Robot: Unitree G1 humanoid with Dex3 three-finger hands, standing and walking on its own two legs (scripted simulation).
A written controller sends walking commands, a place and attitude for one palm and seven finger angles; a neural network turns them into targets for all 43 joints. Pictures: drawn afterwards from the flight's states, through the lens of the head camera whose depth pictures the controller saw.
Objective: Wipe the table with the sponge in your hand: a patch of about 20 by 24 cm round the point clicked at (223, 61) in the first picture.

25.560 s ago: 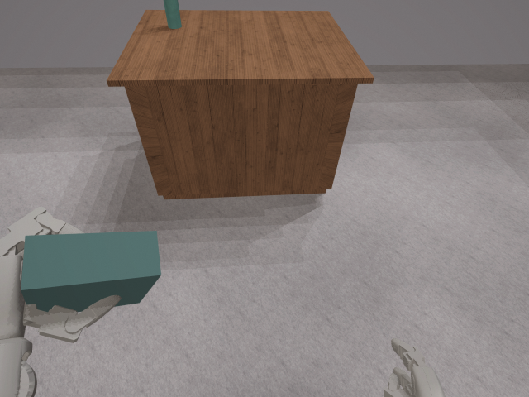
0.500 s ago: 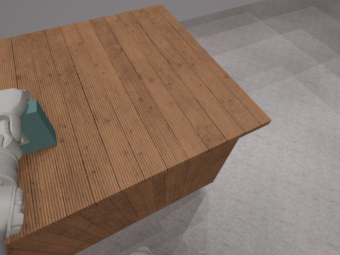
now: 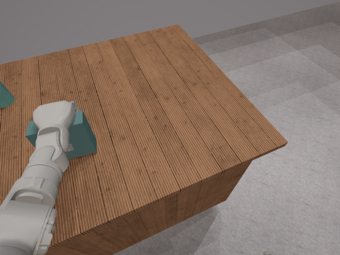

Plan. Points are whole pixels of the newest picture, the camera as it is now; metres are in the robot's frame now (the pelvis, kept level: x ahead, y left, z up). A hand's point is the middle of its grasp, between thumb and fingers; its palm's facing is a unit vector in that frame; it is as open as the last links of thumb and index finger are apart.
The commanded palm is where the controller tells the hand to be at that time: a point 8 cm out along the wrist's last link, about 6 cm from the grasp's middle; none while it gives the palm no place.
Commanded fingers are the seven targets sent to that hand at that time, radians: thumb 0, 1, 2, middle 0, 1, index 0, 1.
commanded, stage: slide across to the middle lane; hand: left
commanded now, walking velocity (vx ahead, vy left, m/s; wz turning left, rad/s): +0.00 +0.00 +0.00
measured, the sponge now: (68, 142) +0.39 +0.31 +0.00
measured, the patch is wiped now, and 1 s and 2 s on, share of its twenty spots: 0.50 0.60 0.75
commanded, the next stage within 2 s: wipe back along the middle lane in 0.10 s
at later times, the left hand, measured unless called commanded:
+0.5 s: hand (73, 135) +0.39 +0.28 +0.04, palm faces -0.10 -0.02 -0.99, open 9.7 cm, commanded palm +0.36 +0.26 +0.08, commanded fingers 0.00 0.10 1.30 -1.20 -1.60 -1.20 -1.60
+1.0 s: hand (77, 148) +0.35 +0.26 +0.04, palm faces -0.06 -0.01 -1.00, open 9.7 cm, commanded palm +0.31 +0.24 +0.08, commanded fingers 0.00 0.10 1.30 -1.20 -1.60 -1.20 -1.60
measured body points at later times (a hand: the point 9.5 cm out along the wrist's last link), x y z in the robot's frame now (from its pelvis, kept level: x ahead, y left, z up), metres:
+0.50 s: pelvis +0.00 -0.02 +0.01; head +0.04 -0.04 +0.45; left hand +0.39 +0.27 +0.09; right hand +0.10 -0.29 -0.13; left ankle -0.02 +0.07 -0.73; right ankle -0.02 -0.13 -0.73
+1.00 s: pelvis +0.00 -0.02 +0.01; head +0.01 -0.04 +0.46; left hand +0.35 +0.25 +0.09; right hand +0.16 -0.26 -0.11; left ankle -0.02 +0.07 -0.73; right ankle -0.02 -0.13 -0.73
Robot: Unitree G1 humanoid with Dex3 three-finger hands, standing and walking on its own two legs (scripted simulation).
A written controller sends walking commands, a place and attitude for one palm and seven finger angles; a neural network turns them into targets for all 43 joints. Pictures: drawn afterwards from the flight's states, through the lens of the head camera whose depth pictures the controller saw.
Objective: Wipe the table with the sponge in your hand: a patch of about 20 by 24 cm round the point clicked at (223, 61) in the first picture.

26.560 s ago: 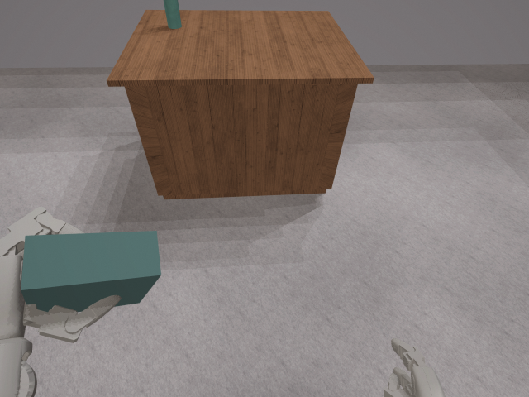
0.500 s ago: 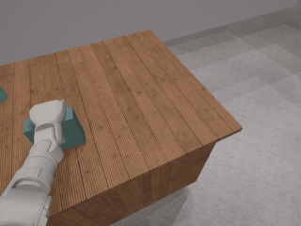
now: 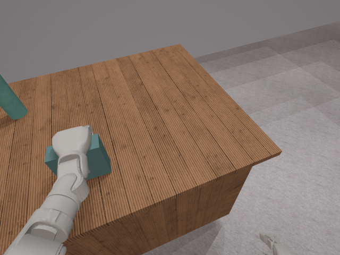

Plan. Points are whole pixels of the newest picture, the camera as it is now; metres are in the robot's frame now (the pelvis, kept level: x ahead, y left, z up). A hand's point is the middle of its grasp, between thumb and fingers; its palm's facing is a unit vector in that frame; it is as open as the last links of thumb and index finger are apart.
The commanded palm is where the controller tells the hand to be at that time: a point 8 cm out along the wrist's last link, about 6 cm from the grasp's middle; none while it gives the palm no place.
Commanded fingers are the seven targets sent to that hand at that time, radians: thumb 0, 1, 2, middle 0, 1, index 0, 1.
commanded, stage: wipe back along the middle lane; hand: left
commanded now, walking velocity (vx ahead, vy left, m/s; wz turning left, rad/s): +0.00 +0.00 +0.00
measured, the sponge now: (83, 164) +0.34 +0.28 -0.01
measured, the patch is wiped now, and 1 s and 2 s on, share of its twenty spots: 0.60 0.75 0.80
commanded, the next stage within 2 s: slide across to the third lane in 0.82 s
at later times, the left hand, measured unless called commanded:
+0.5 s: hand (84, 170) +0.30 +0.25 +0.03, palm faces -0.02 -0.03 -1.00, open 9.6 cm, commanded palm +0.26 +0.22 +0.07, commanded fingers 0.00 0.10 1.30 -1.20 -1.60 -1.20 -1.60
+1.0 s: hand (91, 185) +0.26 +0.22 +0.03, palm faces -0.02 -0.06 -1.00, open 9.6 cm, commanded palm +0.23 +0.20 +0.08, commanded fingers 0.00 0.10 1.30 -1.20 -1.60 -1.20 -1.60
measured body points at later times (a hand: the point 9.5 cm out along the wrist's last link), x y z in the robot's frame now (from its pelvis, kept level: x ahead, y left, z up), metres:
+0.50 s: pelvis +0.00 +0.00 +0.00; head -0.01 -0.03 +0.45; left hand +0.30 +0.25 +0.09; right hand +0.21 -0.22 -0.10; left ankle -0.02 +0.09 -0.73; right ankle -0.02 -0.11 -0.73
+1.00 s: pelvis -0.01 -0.02 +0.00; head -0.03 -0.07 +0.45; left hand +0.26 +0.22 +0.09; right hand +0.21 -0.24 -0.10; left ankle -0.02 +0.09 -0.73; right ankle -0.02 -0.11 -0.73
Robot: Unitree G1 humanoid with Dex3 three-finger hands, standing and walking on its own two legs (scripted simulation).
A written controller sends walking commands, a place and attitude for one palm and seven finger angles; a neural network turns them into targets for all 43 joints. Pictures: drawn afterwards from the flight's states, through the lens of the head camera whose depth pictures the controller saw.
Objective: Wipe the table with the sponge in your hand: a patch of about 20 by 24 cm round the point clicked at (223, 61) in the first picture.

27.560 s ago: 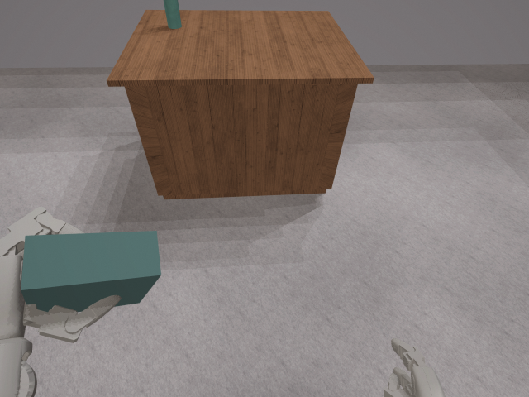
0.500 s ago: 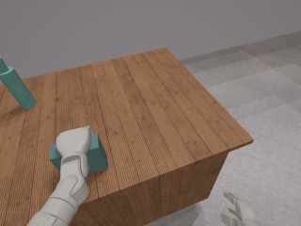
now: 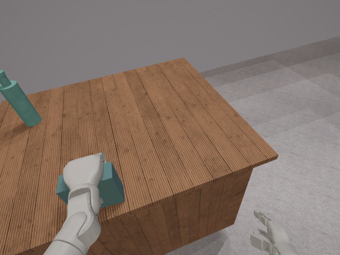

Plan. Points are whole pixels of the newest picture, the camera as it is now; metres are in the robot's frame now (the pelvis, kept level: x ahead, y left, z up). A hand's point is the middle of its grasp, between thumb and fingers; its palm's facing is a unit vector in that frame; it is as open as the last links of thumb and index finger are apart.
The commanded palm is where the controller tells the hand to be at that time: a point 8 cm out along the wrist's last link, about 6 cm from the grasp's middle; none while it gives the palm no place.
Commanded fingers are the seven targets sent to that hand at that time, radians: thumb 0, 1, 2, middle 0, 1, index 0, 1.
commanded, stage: slide across to the third lane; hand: left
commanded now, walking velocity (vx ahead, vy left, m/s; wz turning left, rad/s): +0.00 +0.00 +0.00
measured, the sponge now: (96, 192) +0.27 +0.25 -0.01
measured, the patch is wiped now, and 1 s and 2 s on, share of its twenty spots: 0.75 0.80 0.95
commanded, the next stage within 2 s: wipe forward along the third lane in 0.64 s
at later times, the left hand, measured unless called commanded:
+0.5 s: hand (104, 183) +0.27 +0.21 +0.03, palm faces -0.05 -0.07 -1.00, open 9.6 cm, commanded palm +0.26 +0.18 +0.08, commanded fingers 0.00 0.10 1.30 -1.20 -1.60 -1.20 -1.60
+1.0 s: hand (116, 172) +0.31 +0.19 +0.03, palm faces -0.05 -0.06 -1.00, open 9.6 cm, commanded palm +0.29 +0.18 +0.08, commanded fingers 0.00 0.10 1.30 -1.20 -1.60 -1.20 -1.60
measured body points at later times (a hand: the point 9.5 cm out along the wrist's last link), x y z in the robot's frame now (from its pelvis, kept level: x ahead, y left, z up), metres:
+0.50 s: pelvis -0.02 -0.01 +0.00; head -0.03 -0.05 +0.45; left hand +0.27 +0.21 +0.08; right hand +0.22 -0.21 -0.10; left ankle -0.01 +0.11 -0.74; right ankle +0.00 -0.09 -0.74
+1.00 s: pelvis -0.03 -0.01 +0.00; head -0.04 -0.05 +0.45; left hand +0.30 +0.19 +0.09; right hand +0.19 -0.23 -0.11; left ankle -0.01 +0.11 -0.74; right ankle +0.00 -0.09 -0.74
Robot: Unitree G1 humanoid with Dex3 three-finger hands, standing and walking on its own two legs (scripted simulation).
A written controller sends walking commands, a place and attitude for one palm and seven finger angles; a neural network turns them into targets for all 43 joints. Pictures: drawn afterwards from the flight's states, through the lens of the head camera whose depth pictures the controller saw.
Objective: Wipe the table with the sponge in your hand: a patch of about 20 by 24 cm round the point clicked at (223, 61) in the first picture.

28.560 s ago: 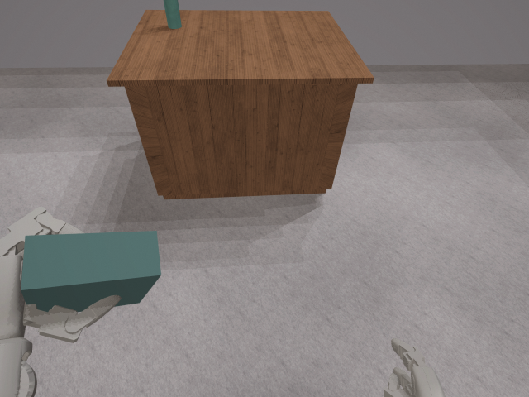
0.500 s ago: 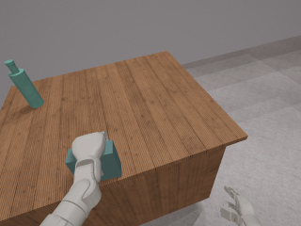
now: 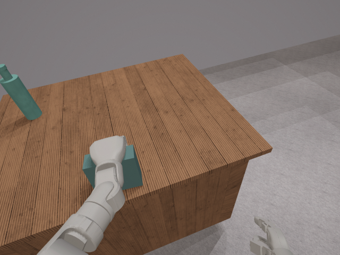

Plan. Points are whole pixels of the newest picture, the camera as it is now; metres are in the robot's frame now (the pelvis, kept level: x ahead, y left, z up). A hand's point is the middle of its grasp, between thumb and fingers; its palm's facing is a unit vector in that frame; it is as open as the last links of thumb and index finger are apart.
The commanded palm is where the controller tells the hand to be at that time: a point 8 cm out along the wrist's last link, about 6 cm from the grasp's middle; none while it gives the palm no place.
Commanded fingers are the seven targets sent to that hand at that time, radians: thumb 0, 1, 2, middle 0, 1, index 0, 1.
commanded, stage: wipe forward along the third lane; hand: left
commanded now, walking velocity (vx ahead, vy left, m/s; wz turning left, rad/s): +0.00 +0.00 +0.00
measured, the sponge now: (116, 175) +0.33 +0.21 -0.01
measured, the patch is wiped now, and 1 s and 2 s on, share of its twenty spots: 0.80 0.95 1.00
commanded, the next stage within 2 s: wipe back along the third lane in 1.36 s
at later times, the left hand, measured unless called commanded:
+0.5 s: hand (114, 149) +0.38 +0.22 +0.03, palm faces -0.08 -0.03 -1.00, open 9.6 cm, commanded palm +0.37 +0.22 +0.07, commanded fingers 0.00 0.10 1.30 -1.20 -1.60 -1.20 -1.60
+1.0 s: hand (112, 136) +0.43 +0.24 +0.03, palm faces -0.09 -0.02 -1.00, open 9.6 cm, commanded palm +0.42 +0.24 +0.07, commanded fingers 0.00 0.10 1.30 -1.20 -1.60 -1.20 -1.60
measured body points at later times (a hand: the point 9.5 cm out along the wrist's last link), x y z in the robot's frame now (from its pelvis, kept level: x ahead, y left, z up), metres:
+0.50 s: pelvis -0.01 -0.01 -0.01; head +0.00 -0.04 +0.44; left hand +0.38 +0.21 +0.09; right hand +0.13 -0.26 -0.14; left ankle +0.02 +0.13 -0.73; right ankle +0.02 -0.07 -0.73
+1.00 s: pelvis +0.00 +0.00 -0.01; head +0.04 -0.02 +0.44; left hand +0.43 +0.24 +0.09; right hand +0.09 -0.26 -0.15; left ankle +0.02 +0.13 -0.73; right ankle +0.02 -0.07 -0.73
